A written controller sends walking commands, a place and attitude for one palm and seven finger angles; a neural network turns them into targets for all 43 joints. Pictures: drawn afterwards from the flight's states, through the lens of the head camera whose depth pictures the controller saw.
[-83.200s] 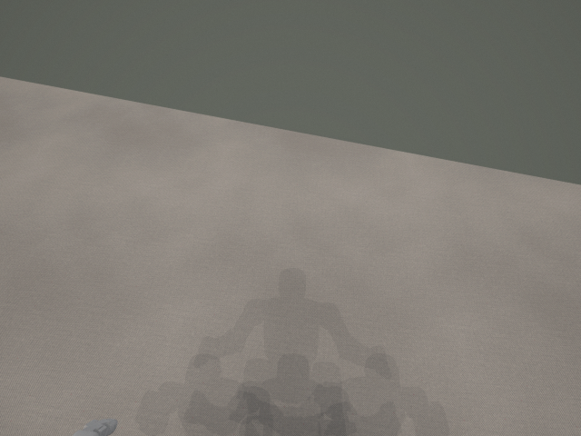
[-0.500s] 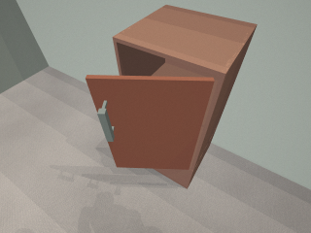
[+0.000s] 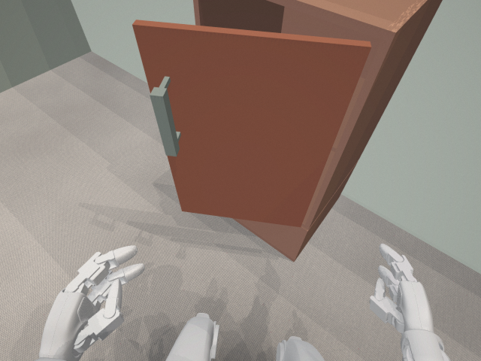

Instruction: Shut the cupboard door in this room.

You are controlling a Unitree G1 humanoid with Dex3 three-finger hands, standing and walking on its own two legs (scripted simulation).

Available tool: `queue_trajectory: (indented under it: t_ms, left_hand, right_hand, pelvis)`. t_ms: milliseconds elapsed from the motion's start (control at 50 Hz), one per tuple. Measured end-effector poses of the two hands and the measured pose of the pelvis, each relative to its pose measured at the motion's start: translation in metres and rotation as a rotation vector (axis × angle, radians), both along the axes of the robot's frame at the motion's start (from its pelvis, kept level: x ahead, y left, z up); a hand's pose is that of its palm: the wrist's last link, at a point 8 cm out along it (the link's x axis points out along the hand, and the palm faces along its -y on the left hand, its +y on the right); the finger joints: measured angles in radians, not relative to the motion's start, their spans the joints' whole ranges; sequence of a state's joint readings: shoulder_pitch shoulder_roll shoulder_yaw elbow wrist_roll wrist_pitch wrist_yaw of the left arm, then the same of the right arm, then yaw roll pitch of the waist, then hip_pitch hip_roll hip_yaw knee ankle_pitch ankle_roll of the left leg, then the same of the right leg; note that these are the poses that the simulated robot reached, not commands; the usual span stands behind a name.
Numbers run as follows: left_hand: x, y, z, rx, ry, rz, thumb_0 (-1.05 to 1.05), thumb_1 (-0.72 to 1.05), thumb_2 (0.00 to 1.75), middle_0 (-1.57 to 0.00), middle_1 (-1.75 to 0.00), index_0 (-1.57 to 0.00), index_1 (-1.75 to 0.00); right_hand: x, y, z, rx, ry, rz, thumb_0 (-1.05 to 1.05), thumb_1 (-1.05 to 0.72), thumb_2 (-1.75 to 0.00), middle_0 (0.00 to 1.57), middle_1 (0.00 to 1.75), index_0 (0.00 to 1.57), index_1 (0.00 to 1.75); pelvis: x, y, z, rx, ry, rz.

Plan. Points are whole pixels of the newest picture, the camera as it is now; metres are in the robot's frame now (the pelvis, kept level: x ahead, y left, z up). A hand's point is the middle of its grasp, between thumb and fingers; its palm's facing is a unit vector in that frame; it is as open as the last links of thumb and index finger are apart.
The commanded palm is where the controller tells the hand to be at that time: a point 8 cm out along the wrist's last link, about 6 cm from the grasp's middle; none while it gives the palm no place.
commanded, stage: raise the hand and make a fist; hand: left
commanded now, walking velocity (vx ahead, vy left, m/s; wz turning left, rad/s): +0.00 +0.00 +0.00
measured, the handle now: (169, 118) +0.54 +0.21 +0.07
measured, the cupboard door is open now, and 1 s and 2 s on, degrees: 30 30 30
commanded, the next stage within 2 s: bring the fist close to the handle in 1.46 s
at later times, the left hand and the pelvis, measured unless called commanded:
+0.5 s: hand (116, 278) +0.21 +0.21 +0.06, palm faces -0.03 -1.00 -0.04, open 3.7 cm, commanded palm +0.19 +0.26 +0.06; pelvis +0.00 +0.02 +0.01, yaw -1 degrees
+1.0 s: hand (106, 266) +0.23 +0.22 +0.07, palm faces -0.03 -1.00 -0.05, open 3.1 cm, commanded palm +0.21 +0.27 +0.07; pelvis +0.01 +0.04 +0.02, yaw -1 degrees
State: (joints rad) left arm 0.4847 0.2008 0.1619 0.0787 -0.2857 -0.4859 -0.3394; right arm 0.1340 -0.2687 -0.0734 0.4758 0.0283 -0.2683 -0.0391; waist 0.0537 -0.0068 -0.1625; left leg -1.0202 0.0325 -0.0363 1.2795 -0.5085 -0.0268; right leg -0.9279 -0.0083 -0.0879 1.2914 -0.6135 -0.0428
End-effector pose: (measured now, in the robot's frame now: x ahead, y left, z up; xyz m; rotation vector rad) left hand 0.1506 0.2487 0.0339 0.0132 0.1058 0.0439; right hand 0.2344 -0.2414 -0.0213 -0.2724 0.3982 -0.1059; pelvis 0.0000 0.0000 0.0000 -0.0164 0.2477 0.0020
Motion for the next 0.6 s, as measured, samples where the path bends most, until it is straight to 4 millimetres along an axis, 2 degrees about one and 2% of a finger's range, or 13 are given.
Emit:
queue_trajectory:
  t_ms: [80,140,200,300,380,480,600]
  left_hand:
    - [0.002,0.0,0.019,0.053,-0.093,-0.006,0.02,0.9,0.9,-0.52,-0.65,-0.52,-0.65]
    - [0.018,-0.004,0.026,0.054,-0.127,-0.062,0.01,0.9,0.9,-0.57,-0.71,-0.57,-0.71]
    - [0.036,-0.006,0.023,0.032,-0.079,-0.108,0.01,0.9,0.9,-0.63,-0.77,-0.63,-0.77]
    - [0.048,0.0,0.023,0.017,-0.002,-0.094,0.01,0.9,0.9,-0.72,-0.87,-0.72,-0.86]
    - [0.047,0.008,0.03,0.03,-0.026,-0.063,0.01,0.9,0.9,-0.79,-0.95,-0.79,-0.94]
    - [0.045,0.012,0.028,0.028,-0.052,-0.069,0.01,0.9,0.9,-0.88,-1.05,-0.88,-1.04]
    - [0.047,0.016,0.025,0.015,-0.059,-0.079,0.01,0.9,0.9,-0.99,-1.17,-0.99,-1.16]
  right_hand:
    - [-0.006,0.016,-0.021,0.018,0.049,0.031,0.01,-0.91,-0.89,0.2,0.3,0.2,0.3]
    - [-0.021,0.026,-0.04,0.053,0.118,0.021,0.01,-0.91,-0.89,0.2,0.3,0.2,0.3]
    - [-0.042,0.031,-0.053,0.091,0.194,-0.02,0.01,-0.91,-0.89,0.2,0.3,0.2,0.3]
    - [-0.077,0.029,-0.06,0.114,0.288,-0.109,0.01,-0.9,-0.89,0.2,0.3,0.2,0.3]
    - [-0.092,0.022,-0.057,0.086,0.326,-0.145,0.01,-0.9,-0.89,0.2,0.3,0.2,0.3]
    - [-0.091,0.015,-0.05,0.033,0.325,-0.149,0.01,-0.91,-0.89,0.2,0.3,0.2,0.3]
    - [-0.069,0.021,-0.037,0.002,0.27,-0.121,0.01,-0.91,-0.89,0.2,0.3,0.2,0.3]
  pelvis:
    - [-0.003,-0.002,-0.006,-0.022,0.011,0.012]
    - [-0.006,-0.002,-0.008,-0.031,0.021,0.014]
    - [-0.006,0.0,-0.006,-0.029,0.03,0.008]
    - [-0.001,0.008,0.003,-0.02,0.036,-0.009]
    - [0.002,0.015,0.008,-0.019,0.038,-0.016]
    - [0.003,0.024,0.007,-0.024,0.042,-0.014]
    - [0.003,0.031,0.007,-0.035,0.041,-0.01]
